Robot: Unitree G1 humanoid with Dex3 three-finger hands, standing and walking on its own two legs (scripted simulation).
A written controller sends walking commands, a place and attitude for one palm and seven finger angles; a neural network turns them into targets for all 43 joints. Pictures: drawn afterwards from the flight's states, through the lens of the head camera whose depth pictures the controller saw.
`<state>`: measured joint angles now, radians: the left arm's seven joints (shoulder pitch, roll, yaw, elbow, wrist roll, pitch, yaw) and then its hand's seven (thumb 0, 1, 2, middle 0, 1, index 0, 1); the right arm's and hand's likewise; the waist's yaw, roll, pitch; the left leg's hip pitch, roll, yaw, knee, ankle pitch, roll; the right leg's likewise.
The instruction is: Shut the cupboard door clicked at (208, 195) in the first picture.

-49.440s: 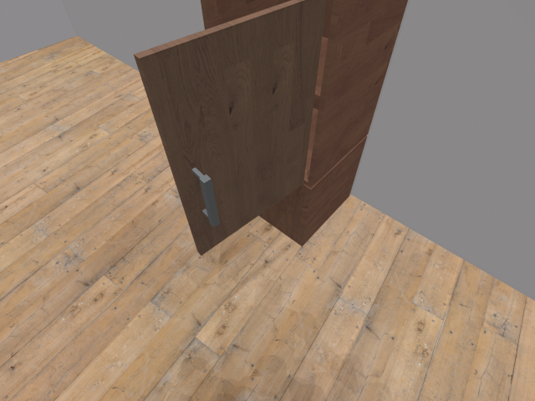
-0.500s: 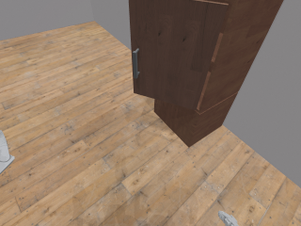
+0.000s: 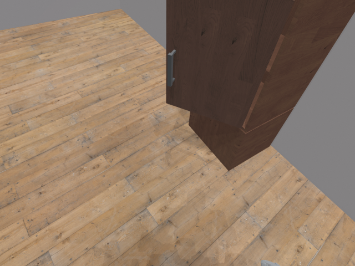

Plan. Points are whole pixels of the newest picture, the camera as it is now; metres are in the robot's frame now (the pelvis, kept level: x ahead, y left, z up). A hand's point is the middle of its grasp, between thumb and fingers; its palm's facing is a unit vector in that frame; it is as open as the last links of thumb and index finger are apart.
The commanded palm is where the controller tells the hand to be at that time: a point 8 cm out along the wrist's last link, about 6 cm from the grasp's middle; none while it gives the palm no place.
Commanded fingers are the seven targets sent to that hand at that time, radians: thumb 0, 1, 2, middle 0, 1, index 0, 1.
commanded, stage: let the arm hang, fingers relaxed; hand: left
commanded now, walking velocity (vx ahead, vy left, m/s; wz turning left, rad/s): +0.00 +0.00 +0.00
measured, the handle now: (171, 68) +0.92 +0.05 -0.09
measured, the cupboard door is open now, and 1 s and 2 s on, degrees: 34 34 34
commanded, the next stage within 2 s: look to check the result in 0.80 s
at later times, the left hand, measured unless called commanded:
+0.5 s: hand out of the picture -0.02 +0.18 -0.17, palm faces -0.01 -0.98 -0.18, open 7.4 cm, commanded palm none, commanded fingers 0.00 0.90 0.90 -0.20 -0.30 -0.20 -0.30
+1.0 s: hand out of the picture -0.01 +0.19 -0.17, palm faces -0.01 -0.98 -0.18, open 7.4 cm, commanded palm none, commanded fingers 0.00 0.90 0.90 -0.20 -0.30 -0.20 -0.30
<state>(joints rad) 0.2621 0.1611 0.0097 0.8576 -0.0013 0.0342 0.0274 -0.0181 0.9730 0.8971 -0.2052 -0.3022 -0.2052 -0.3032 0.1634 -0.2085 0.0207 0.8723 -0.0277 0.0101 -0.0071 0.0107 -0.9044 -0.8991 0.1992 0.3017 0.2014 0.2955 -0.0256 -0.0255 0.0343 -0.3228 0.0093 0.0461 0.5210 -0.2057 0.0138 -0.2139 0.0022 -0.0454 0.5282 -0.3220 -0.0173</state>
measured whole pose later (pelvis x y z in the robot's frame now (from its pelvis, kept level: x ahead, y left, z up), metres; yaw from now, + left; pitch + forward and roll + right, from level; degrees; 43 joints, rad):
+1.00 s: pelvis +0.02 +0.02 +0.01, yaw -2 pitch -1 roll +0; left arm 0.34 0.13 0.00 1.16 0.02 0.00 0.04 0.00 0.90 0.90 -0.20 -0.30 -0.20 -0.30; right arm 0.30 -0.13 0.00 1.14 -0.02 0.00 -0.04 0.01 -0.91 -0.90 0.20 0.30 0.20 0.30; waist -0.01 0.00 0.02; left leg -0.19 -0.01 0.10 0.39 -0.18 0.05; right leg -0.10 -0.02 0.01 0.39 -0.27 0.01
